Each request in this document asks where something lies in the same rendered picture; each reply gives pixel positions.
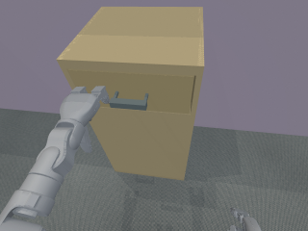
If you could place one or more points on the robot right hand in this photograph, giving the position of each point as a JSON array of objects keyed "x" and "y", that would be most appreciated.
[{"x": 248, "y": 223}]

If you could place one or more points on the handle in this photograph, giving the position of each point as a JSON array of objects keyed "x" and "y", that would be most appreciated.
[{"x": 129, "y": 104}]

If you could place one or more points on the robot left forearm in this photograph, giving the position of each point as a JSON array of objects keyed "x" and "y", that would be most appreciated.
[{"x": 36, "y": 195}]

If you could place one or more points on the drawer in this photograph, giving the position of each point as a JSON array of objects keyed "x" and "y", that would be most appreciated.
[{"x": 170, "y": 93}]

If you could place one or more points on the robot left hand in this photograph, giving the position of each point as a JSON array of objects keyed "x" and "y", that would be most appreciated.
[{"x": 82, "y": 106}]

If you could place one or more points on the left robot upper arm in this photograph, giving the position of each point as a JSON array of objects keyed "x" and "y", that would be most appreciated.
[{"x": 14, "y": 224}]

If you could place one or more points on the cabinet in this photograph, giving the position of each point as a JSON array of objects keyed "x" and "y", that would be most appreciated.
[{"x": 157, "y": 40}]

